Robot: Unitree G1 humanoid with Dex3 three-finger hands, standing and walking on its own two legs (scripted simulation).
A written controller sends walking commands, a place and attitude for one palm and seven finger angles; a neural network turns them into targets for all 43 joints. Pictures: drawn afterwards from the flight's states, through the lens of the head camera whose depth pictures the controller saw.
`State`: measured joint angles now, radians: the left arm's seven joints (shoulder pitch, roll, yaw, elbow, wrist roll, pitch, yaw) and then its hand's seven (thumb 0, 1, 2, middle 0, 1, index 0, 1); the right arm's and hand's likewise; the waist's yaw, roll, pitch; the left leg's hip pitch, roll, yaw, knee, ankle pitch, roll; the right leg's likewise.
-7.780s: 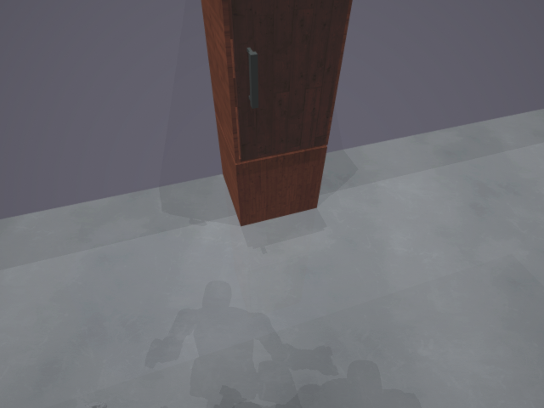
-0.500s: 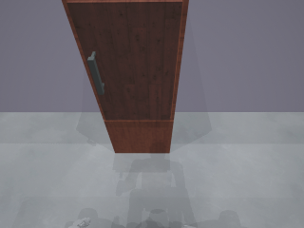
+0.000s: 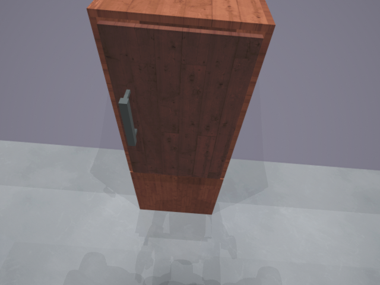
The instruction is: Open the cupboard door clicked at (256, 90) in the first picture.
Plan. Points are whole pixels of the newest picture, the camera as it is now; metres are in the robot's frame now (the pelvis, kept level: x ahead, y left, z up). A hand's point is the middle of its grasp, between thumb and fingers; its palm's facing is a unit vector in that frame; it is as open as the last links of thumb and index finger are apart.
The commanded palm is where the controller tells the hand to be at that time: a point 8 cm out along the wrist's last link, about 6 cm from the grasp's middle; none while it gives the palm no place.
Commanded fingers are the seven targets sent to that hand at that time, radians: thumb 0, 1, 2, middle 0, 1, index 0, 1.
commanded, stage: come to a stop and stand still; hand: left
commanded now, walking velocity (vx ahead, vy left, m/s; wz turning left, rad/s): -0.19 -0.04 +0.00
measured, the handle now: (130, 119) +0.53 +0.22 -0.01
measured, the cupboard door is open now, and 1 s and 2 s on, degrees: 0 0 0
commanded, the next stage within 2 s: look again from close up in 0.66 s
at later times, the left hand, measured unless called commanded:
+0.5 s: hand out of the picture +0.04 +0.10 -0.17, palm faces +0.06 -0.97 -0.22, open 7.3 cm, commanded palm none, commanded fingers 0.00 0.90 0.90 -0.20 -0.30 -0.20 -0.30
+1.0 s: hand out of the picture +0.00 +0.15 -0.17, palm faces +0.06 -0.96 -0.28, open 7.4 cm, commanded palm none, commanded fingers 0.00 0.90 0.90 -0.20 -0.30 -0.20 -0.30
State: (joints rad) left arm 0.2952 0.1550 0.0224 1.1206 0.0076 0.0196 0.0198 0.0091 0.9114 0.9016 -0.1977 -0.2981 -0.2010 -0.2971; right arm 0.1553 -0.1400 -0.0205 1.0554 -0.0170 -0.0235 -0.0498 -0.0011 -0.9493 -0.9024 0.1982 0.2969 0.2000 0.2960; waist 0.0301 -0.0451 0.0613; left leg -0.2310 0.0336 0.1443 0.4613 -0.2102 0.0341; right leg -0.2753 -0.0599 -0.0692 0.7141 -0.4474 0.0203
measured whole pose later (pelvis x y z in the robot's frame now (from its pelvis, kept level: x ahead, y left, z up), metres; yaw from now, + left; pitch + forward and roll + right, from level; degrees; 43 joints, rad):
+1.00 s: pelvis -0.04 -0.06 +0.00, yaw +1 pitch -2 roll +0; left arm 0.27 0.24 0.04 1.03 0.02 0.00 0.02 0.01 0.91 0.90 -0.20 -0.30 -0.21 -0.30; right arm 0.34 -0.26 -0.04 1.02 -0.03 -0.01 -0.03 0.01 -0.91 -0.90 0.20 0.30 0.20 0.30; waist -0.01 0.01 -0.02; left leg -0.16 0.02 0.02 0.51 -0.31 -0.01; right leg -0.25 0.00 -0.13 0.48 -0.19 -0.06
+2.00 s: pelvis -0.01 +0.01 +0.00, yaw -2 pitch -3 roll +0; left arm 0.29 0.15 0.02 1.07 0.01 0.04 0.05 0.01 0.91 0.90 -0.20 -0.30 -0.20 -0.30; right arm 0.35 -0.06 0.00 1.13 -0.01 -0.02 -0.06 0.01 -0.90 -0.90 0.20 0.30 0.20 0.30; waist -0.01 -0.04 0.06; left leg -0.06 -0.08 0.10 0.45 -0.34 0.10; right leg -0.22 -0.06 -0.04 0.56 -0.27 0.00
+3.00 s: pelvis -0.04 -0.02 +0.00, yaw -1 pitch -2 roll +1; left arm 0.32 0.13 -0.02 1.13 0.01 -0.02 0.03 0.01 0.91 0.90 -0.20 -0.30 -0.20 -0.30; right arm 0.35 -0.14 0.04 1.07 -0.02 -0.03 -0.03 0.01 -0.92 -0.90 0.20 0.30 0.20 0.30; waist 0.00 0.04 0.00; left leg -0.12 -0.05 0.08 0.44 -0.29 0.06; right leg -0.24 -0.03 -0.07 0.49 -0.22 -0.01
